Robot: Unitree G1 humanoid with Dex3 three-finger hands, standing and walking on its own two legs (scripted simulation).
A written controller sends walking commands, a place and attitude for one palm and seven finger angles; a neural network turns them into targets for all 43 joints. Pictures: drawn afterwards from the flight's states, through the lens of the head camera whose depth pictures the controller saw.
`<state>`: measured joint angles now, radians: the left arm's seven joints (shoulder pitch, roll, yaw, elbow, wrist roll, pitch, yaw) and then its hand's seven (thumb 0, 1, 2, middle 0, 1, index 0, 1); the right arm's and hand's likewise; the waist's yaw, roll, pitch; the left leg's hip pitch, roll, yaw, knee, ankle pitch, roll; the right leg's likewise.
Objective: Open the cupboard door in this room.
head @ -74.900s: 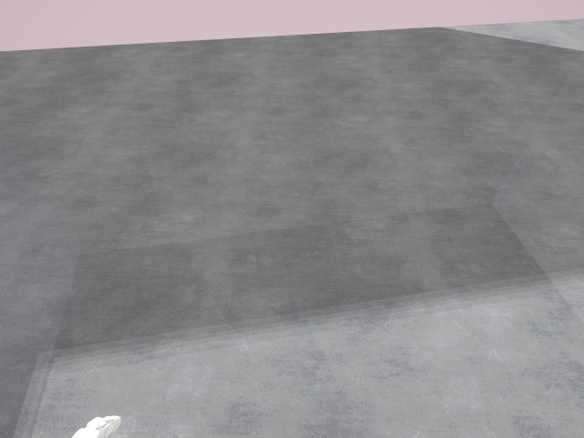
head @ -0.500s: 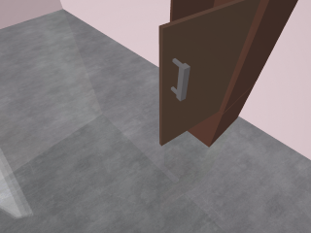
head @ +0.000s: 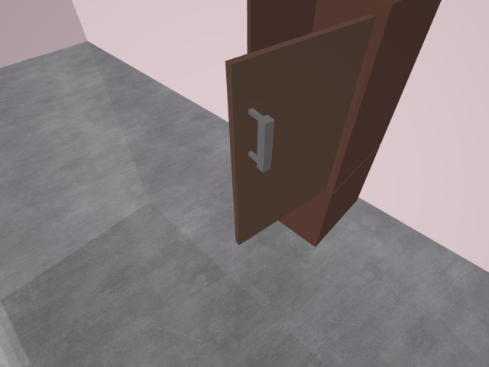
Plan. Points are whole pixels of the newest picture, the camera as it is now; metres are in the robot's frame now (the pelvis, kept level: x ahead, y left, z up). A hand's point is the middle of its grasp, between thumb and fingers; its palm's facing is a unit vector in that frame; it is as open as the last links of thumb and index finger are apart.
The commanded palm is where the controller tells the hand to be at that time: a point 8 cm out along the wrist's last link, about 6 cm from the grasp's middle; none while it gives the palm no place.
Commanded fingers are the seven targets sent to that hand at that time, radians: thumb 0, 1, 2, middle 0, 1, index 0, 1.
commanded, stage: look to check the result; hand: left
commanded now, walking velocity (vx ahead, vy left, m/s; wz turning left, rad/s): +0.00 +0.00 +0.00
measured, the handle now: (258, 140) +0.54 -0.01 +0.08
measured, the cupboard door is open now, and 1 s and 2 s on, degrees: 80 80 80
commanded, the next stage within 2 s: stand and wait in 0.62 s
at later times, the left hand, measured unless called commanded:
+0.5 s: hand out of the picture -0.03 +0.13 -0.17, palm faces +0.07 -0.98 -0.17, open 7.4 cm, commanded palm none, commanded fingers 0.00 0.90 0.90 -0.20 -0.30 -0.20 -0.30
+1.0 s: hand out of the picture -0.01 +0.15 -0.17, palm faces +0.04 -0.98 -0.19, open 7.4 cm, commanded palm none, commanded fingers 0.00 0.90 0.90 -0.20 -0.30 -0.20 -0.30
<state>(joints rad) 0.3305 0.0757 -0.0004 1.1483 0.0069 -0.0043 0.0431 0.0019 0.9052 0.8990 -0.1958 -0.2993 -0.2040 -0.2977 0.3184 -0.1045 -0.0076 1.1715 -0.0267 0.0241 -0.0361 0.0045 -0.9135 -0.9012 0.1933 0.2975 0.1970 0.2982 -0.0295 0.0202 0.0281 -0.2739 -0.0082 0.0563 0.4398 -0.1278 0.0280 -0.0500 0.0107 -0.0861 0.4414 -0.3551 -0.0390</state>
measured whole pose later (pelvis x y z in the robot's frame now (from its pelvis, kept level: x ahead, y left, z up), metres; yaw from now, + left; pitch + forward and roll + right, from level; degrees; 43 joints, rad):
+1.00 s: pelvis +0.02 -0.01 +0.00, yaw +0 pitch -2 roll +1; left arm 0.34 0.10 0.01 1.15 0.00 0.00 0.05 0.00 0.91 0.90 -0.19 -0.30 -0.20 -0.30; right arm 0.27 -0.12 0.00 1.17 -0.02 0.02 -0.05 0.01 -0.92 -0.90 0.19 0.30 0.20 0.30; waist -0.01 0.01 0.06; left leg -0.24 0.00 0.06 0.43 -0.16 0.02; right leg 0.01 0.02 -0.08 0.38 -0.35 -0.04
